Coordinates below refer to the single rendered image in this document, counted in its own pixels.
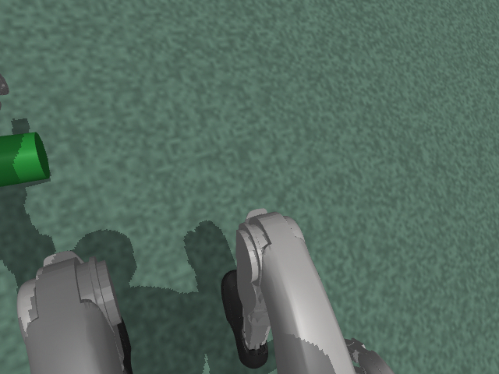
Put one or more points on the can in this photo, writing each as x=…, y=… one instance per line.
x=22, y=159

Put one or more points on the left robot foot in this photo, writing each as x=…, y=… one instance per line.
x=126, y=347

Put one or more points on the right robot hand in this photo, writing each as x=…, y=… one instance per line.
x=369, y=361

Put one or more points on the right robot foot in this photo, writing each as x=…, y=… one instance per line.
x=233, y=310

